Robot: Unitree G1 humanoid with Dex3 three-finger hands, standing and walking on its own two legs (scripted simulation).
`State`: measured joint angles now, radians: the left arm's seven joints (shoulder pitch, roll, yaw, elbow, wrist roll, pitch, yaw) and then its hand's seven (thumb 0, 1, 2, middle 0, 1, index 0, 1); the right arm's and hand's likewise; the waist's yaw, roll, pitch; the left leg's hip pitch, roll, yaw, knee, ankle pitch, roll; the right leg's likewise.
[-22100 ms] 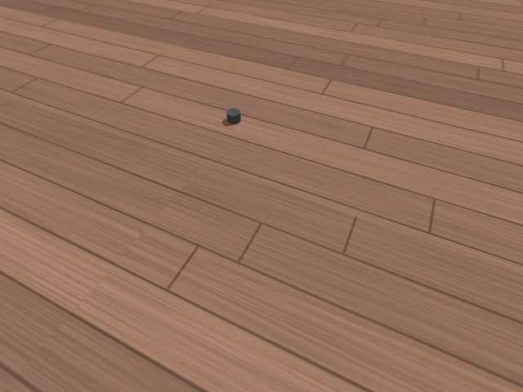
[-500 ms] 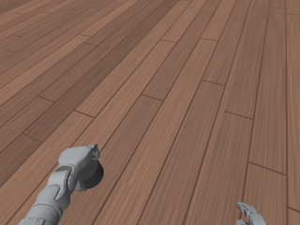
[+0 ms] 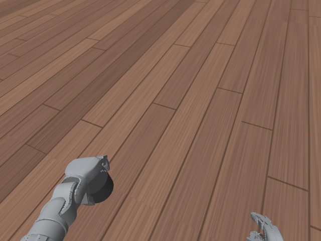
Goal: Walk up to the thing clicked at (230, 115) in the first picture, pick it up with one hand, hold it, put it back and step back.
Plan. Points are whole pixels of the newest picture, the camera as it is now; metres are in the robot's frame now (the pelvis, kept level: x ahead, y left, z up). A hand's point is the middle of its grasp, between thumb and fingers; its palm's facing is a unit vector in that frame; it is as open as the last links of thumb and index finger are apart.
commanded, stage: hold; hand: left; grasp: from above
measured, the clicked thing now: (95, 183) +0.30 +0.21 -0.07
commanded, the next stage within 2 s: crouch in 0.30 s
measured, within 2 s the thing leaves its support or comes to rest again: neither
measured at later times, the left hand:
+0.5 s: hand (88, 182) +0.29 +0.22 -0.05, palm faces -0.45 -0.07 -0.89, open 11.5 cm
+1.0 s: hand (107, 192) +0.33 +0.23 -0.24, palm faces -0.41 +0.05 -0.91, open 11.5 cm
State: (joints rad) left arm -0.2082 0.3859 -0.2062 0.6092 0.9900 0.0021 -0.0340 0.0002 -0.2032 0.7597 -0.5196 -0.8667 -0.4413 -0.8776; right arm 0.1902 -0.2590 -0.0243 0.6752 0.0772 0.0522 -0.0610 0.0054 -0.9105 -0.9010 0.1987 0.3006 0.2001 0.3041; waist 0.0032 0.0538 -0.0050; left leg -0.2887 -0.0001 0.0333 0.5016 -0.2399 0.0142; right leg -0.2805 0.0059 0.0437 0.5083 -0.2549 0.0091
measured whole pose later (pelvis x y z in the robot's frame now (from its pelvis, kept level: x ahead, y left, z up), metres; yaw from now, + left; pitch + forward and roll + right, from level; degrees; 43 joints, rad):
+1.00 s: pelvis -0.05 +0.00 -0.13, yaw +1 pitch +24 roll -2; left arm -0.62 0.40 -0.12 1.18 1.18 -0.05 0.36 0.02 -0.20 0.77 -0.48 -0.91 -0.42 -0.90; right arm 0.24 -0.29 -0.07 0.71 -0.01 0.02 -0.02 0.00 -0.90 -0.90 0.20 0.30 0.20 0.30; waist -0.11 0.02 -0.16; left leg -1.25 0.01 -0.01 1.33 -0.50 0.02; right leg -1.21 0.02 0.00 1.30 -0.51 0.02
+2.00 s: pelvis -0.07 +0.00 -0.38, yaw -4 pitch +37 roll -6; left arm -0.95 0.62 0.08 1.43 1.25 -0.15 0.42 0.01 -0.23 0.77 -0.53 -0.87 -0.47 -0.86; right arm 0.17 -0.25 0.01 0.76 -0.13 -0.07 0.12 0.00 -0.91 -0.90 0.20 0.30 0.20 0.30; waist -0.22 0.01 -0.09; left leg -2.19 0.02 -0.08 2.21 -0.68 0.02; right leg -2.13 0.04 -0.07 2.16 -0.69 0.01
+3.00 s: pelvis -0.08 +0.00 -0.46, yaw -8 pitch +32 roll -9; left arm -1.02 0.79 0.11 1.60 1.26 -0.17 0.50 0.01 -0.21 0.76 -0.51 -0.87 -0.46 -0.86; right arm 0.14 -0.28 0.15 0.74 -0.18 -0.11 0.16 0.00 -0.91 -0.89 0.20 0.30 0.20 0.30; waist -0.30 -0.05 0.05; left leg -2.37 0.03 -0.15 2.48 -0.69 0.02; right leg -2.28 0.06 -0.14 2.38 -0.68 0.02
